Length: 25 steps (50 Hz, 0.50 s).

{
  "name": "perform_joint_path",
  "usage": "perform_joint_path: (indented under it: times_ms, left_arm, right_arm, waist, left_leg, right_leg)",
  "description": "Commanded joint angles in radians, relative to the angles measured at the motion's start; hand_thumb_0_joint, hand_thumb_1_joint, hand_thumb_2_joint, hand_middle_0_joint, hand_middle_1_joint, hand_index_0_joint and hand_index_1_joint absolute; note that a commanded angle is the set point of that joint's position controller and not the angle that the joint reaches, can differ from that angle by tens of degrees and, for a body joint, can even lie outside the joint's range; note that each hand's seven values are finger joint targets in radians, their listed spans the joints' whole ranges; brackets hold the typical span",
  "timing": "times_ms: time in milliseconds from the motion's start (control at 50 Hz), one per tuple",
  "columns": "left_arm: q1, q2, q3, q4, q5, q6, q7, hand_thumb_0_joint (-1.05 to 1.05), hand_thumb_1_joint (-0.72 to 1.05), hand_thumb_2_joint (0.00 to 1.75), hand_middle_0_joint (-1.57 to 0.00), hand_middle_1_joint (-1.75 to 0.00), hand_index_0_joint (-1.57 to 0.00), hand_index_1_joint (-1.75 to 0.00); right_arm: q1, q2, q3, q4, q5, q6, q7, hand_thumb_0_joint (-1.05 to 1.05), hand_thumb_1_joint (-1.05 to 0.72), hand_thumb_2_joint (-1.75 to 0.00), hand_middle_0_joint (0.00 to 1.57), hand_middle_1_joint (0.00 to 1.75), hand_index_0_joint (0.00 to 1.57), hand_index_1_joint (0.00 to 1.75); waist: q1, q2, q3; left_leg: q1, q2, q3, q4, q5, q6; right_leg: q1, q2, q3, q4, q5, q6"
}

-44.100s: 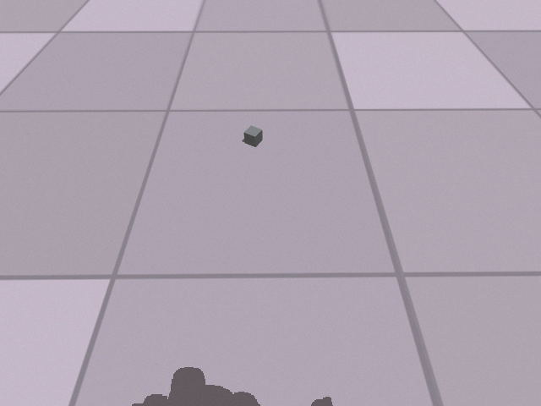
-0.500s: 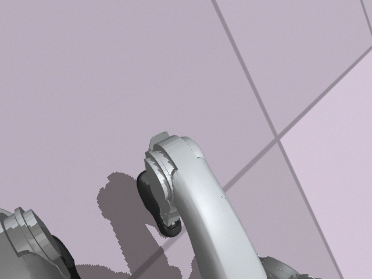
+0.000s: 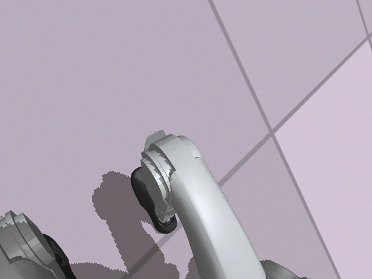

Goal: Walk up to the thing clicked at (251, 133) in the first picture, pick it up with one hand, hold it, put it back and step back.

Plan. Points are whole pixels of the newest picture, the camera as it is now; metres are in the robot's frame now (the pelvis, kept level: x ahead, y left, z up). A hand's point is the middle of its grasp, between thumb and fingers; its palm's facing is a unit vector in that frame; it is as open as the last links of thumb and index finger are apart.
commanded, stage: open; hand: left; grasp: from above
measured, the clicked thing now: out of the picture +0.47 +0.30 -0.29
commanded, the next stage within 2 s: withdraw in 0.26 s
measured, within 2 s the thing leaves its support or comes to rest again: neither
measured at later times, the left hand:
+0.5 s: hand out of the picture +0.46 +0.30 -0.25, palm faces -0.13 -0.45 -0.89, open 13.7 cm
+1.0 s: hand out of the picture +0.45 +0.31 -0.11, palm faces -0.41 -0.31 -0.86, open 14.1 cm
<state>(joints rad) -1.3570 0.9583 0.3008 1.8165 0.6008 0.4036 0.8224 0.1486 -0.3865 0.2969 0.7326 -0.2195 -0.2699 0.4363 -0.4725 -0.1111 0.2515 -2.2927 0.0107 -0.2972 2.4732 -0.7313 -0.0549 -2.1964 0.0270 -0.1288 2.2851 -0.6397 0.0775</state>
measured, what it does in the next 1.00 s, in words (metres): stands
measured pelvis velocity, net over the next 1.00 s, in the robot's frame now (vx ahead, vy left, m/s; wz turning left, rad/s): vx -0.01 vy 0.00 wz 0.09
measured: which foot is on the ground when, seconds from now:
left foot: down 0.00-1.00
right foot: down 0.00-1.00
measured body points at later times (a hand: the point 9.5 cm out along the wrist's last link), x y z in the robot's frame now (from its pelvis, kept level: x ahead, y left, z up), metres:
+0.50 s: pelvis +0.00 +0.00 +0.00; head +0.31 +0.10 +0.31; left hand +0.47 +0.31 -0.20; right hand -0.02 -0.24 -0.04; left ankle +0.06 +0.14 -0.29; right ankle +0.12 -0.13 -0.29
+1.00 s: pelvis -0.01 +0.00 +0.02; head +0.21 +0.07 +0.41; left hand +0.47 +0.32 -0.06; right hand +0.05 -0.25 -0.08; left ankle +0.06 +0.14 -0.29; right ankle +0.12 -0.13 -0.29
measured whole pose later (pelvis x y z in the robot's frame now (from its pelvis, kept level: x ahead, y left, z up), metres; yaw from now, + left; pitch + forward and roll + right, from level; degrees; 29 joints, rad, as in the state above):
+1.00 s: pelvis -0.01 +0.00 +0.02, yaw +5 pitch +32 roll -9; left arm -1.15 0.65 -0.02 1.54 0.86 0.33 0.26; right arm 0.17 -0.32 0.11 0.78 -0.11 -0.20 0.32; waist -0.31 0.06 -0.02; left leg -2.24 0.02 -0.17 2.36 -0.69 -0.02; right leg -2.17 0.01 -0.04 2.24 -0.63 0.05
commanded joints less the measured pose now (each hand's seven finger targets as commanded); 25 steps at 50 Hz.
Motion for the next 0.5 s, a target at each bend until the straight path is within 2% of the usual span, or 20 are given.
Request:
perform_joint_path:
  times_ms: [0,40,80,100,140,180,200,220,260,280,320,360,400,420,440,480]
  left_arm:
    - [-0.273,0.141,-0.034,-0.101,0.013,-0.009,0.029,0.00,-0.29,0.80,-0.30,-0.74,-0.28,-0.76]
    - [-0.279,0.144,-0.032,-0.088,0.031,-0.007,0.030,0.00,-0.31,0.81,-0.26,-0.79,-0.25,-0.80]
    - [-0.265,0.133,-0.048,-0.091,0.028,-0.002,0.021,0.00,-0.34,0.84,-0.23,-0.81,-0.22,-0.83]
    - [-0.274,0.133,-0.036,-0.105,0.012,-0.003,0.026,0.00,-0.35,0.85,-0.22,-0.82,-0.21,-0.84]
    - [-0.268,0.140,-0.038,-0.093,0.028,0.000,0.029,0.00,-0.35,0.84,-0.21,-0.84,-0.21,-0.85]
    - [-0.262,0.149,-0.034,-0.088,0.031,0.001,0.031,0.00,-0.38,0.87,-0.18,-0.86,-0.17,-0.87]
    - [-0.264,0.163,-0.036,-0.098,0.043,0.000,0.026,0.00,-0.39,0.88,-0.18,-0.86,-0.17,-0.87]
    - [-0.266,0.158,-0.036,-0.106,0.037,-0.001,0.024,0.00,-0.42,0.90,-0.16,-0.88,-0.15,-0.89]
    - [-0.262,0.165,-0.035,-0.093,0.047,-0.001,0.025,0.00,-0.45,0.93,-0.14,-0.90,-0.12,-0.91]
    - [-0.252,0.159,-0.033,-0.106,0.034,0.000,0.029,0.00,-0.43,0.92,-0.14,-0.90,-0.13,-0.91]
    - [-0.260,0.149,-0.032,-0.094,0.024,-0.002,0.032,0.00,-0.45,0.93,-0.14,-0.89,-0.12,-0.91]
    - [-0.264,0.137,-0.034,-0.083,0.019,-0.004,0.033,0.00,-0.44,0.92,-0.10,-0.97,-0.12,-0.95]
    - [-0.272,0.142,-0.044,-0.100,0.026,-0.009,0.023,0.00,-0.44,0.92,-0.11,-0.96,-0.13,-0.94]
    - [-0.276,0.131,-0.049,-0.120,0.016,-0.011,0.018,0.00,-0.43,0.92,-0.11,-0.95,-0.13,-0.93]
    - [-0.287,0.154,-0.045,-0.117,0.038,-0.013,0.017,0.00,-0.44,0.92,-0.11,-0.96,-0.12,-0.94]
    - [-0.306,0.151,-0.062,-0.165,0.054,-0.011,-0.003,0.00,-0.48,0.95,-0.07,-0.99,-0.09,-0.97]
  right_arm:
    - [0.258,-0.348,-0.073,0.064,0.002,0.003,0.000,0.00,-0.88,-0.89,0.20,0.30,0.20,0.30]
    - [0.268,-0.345,-0.072,0.067,0.002,0.005,0.002,0.00,-0.88,-0.89,0.20,0.30,0.20,0.30]
    - [0.257,-0.343,-0.069,0.065,-0.002,0.001,0.002,0.00,-0.88,-0.89,0.20,0.30,0.20,0.30]
    - [0.258,-0.351,-0.073,0.052,0.001,0.002,0.002,0.00,-0.88,-0.89,0.20,0.30,0.20,0.30]
    - [0.264,-0.344,-0.070,0.052,0.001,0.003,0.003,0.00,-0.88,-0.89,0.20,0.30,0.20,0.30]
    - [0.246,-0.344,-0.069,0.053,0.004,0.001,0.002,0.00,-0.88,-0.89,0.20,0.30,0.20,0.30]
    - [0.251,-0.341,-0.068,0.056,0.001,0.000,-0.001,0.00,-0.88,-0.89,0.20,0.30,0.20,0.30]
    - [0.245,-0.339,-0.070,0.055,0.002,0.000,-0.003,0.00,-0.88,-0.89,0.20,0.30,0.20,0.30]
    - [0.260,-0.342,-0.073,0.066,0.002,-0.004,-0.003,0.00,-0.88,-0.89,0.20,0.30,0.20,0.30]
    - [0.257,-0.347,-0.074,0.042,0.004,-0.006,0.000,0.00,-0.88,-0.89,0.20,0.30,0.20,0.30]
    - [0.260,-0.352,-0.074,0.055,0.000,-0.009,-0.002,0.00,-0.88,-0.89,0.20,0.30,0.20,0.30]
    - [0.260,-0.356,-0.076,0.049,0.002,-0.011,-0.001,0.00,-0.89,-0.89,0.20,0.30,0.20,0.30]
    - [0.264,-0.352,-0.072,0.060,0.000,-0.014,-0.004,0.00,-0.89,-0.90,0.20,0.30,0.20,0.30]
    - [0.257,-0.350,-0.071,0.047,0.003,-0.013,-0.003,0.00,-0.89,-0.89,0.20,0.30,0.20,0.30]
    - [0.264,-0.351,-0.072,0.067,0.001,-0.012,-0.006,0.00,-0.89,-0.89,0.20,0.30,0.20,0.30]
    - [0.244,-0.336,-0.072,0.071,0.006,-0.019,-0.009,0.00,-0.89,-0.89,0.20,0.30,0.20,0.30]
  waist:
    - [-0.085,0.523,-0.705]
    - [-0.081,0.535,-0.707]
    - [-0.089,0.540,-0.687]
    - [-0.084,0.541,-0.687]
    - [-0.079,0.543,-0.693]
    - [-0.075,0.545,-0.659]
    - [-0.082,0.541,-0.667]
    - [-0.082,0.538,-0.662]
    - [-0.080,0.518,-0.675]
    - [-0.080,0.525,-0.684]
    - [-0.083,0.519,-0.679]
    - [-0.093,0.519,-0.672]
    - [-0.097,0.522,-0.689]
    - [-0.095,0.538,-0.685]
    - [-0.084,0.541,-0.704]
    - [-0.078,0.579,-0.723]
  left_leg:
    - [0.470,0.043,0.128,-0.244,0.248,0.050]
    - [0.463,0.046,0.127,-0.250,0.261,0.046]
    - [0.473,0.040,0.130,-0.245,0.256,0.046]
    - [0.494,0.042,0.121,-0.248,0.270,0.045]
    - [0.490,0.044,0.124,-0.250,0.275,0.046]
    - [0.481,0.044,0.119,-0.253,0.237,0.048]
    - [0.465,0.040,0.131,-0.254,0.224,0.051]
    - [0.458,0.039,0.134,-0.252,0.217,0.052]
    - [0.436,0.039,0.139,-0.252,0.215,0.055]
    - [0.457,0.038,0.135,-0.245,0.245,0.055]
    - [0.459,0.041,0.128,-0.250,0.240,0.051]
    - [0.467,0.044,0.116,-0.253,0.233,0.050]
    - [0.466,0.042,0.123,-0.257,0.233,0.050]
    - [0.481,0.042,0.119,-0.253,0.252,0.047]
    - [0.469,0.047,0.128,-0.263,0.245,0.046]
    - [0.495,0.045,0.135,-0.259,0.254,0.043]
  right_leg:
    - [0.474,0.035,-0.148,-0.196,0.313,-0.080]
    - [0.476,0.035,-0.149,-0.191,0.326,-0.085]
    - [0.460,0.033,-0.152,-0.187,0.321,-0.082]
    - [0.457,0.031,-0.156,-0.178,0.324,-0.084]
    - [0.467,0.033,-0.153,-0.181,0.330,-0.086]
    - [0.428,0.026,-0.155,-0.181,0.302,-0.088]
    - [0.446,0.033,-0.149,-0.194,0.295,-0.086]
    - [0.444,0.033,-0.148,-0.200,0.289,-0.084]
    - [0.473,0.038,-0.142,-0.214,0.290,-0.080]
    - [0.476,0.035,-0.142,-0.210,0.308,-0.078]
    - [0.476,0.034,-0.148,-0.202,0.309,-0.078]
    - [0.456,0.030,-0.154,-0.199,0.300,-0.080]
    - [0.473,0.036,-0.152,-0.204,0.302,-0.079]
    - [0.459,0.030,-0.153,-0.195,0.309,-0.079]
    - [0.482,0.038,-0.150,-0.207,0.309,-0.081]
    - [0.457,0.035,-0.145,-0.209,0.313,-0.079]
